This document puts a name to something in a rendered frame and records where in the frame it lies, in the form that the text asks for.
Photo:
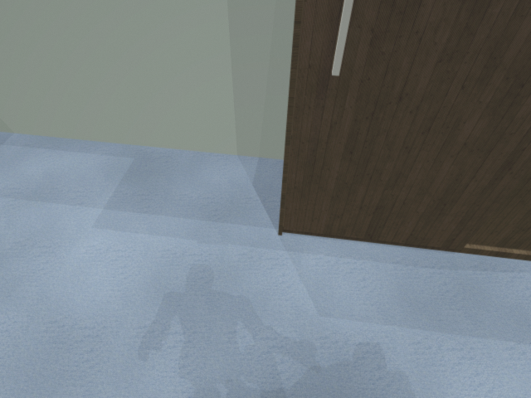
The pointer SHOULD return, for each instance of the handle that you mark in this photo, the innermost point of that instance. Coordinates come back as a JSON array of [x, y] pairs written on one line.
[[343, 30]]

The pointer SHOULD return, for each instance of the wardrobe door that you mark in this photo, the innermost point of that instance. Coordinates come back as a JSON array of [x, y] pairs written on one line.
[[510, 224], [425, 131]]

